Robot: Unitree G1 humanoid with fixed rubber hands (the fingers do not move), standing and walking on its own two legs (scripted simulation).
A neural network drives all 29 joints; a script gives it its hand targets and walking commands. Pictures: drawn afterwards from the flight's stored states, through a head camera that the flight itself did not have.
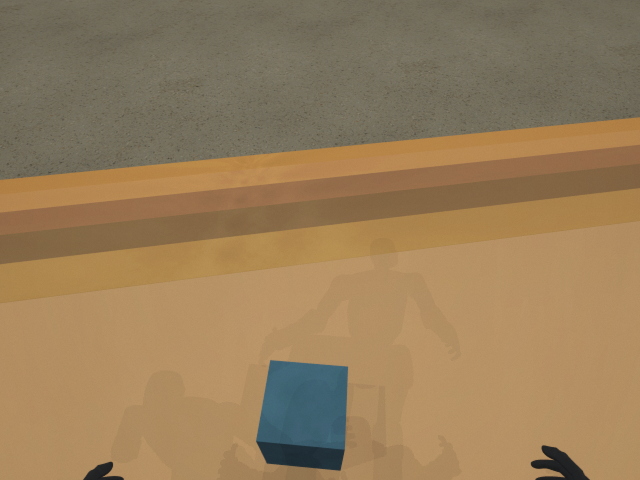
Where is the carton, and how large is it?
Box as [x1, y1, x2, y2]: [256, 360, 347, 470]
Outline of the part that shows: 270,360 256,441 266,462 340,470 344,450 347,367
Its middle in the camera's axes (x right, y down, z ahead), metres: -0.04 +0.49 +1.07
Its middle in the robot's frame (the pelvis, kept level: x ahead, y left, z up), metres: +0.38 +0.04 -0.66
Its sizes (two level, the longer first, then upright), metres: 0.210 0.200 0.250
